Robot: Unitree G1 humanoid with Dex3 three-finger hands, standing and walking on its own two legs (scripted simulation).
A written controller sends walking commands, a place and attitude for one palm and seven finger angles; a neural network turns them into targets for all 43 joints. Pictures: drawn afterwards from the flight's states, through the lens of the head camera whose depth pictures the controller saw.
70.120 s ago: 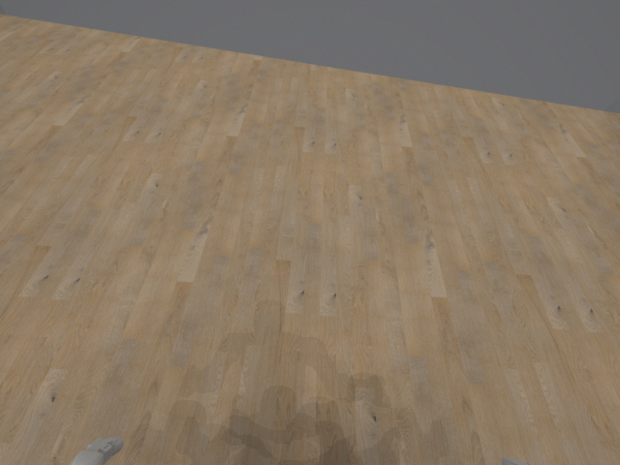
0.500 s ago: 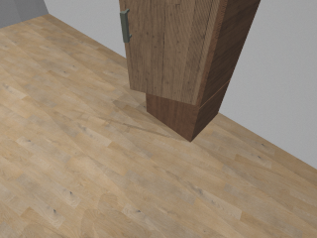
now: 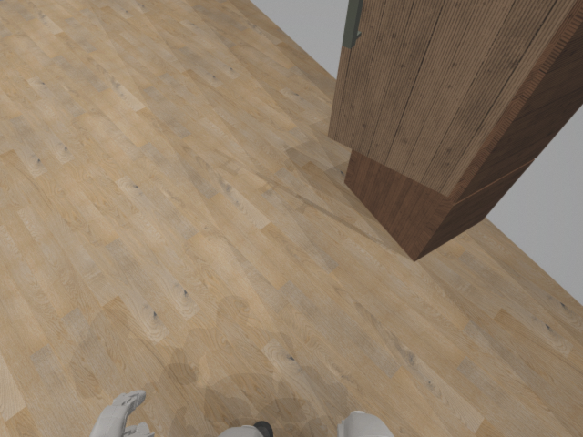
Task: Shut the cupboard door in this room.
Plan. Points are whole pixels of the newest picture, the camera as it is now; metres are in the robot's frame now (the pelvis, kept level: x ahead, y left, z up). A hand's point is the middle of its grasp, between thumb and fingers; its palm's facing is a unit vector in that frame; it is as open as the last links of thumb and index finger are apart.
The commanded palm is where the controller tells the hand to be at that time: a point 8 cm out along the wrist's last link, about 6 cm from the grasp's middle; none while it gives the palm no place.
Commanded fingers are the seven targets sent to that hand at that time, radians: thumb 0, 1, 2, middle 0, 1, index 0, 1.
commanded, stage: walk to a spot facing it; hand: left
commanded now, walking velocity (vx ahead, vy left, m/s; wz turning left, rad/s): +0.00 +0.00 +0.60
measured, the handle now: (357, 13) +0.97 -0.13 +0.07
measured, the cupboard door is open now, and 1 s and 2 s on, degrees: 23 23 23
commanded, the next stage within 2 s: turn to face it in 1.46 s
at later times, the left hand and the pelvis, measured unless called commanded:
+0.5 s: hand out of the picture -0.03 +0.15 -0.17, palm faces +0.38 -0.88 -0.28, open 7.4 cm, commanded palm none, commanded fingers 0.00 0.90 0.90 -0.20 -0.30 -0.20 -0.30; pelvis +0.00 -0.06 -0.01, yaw +22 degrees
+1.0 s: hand out of the picture +0.08 +0.23 -0.15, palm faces +0.53 -0.82 -0.24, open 7.4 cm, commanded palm none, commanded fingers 0.00 0.90 0.90 -0.20 -0.30 -0.20 -0.30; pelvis +0.09 -0.01 +0.00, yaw +34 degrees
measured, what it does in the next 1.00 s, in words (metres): steps on the spot, turning left: right foot, then left foot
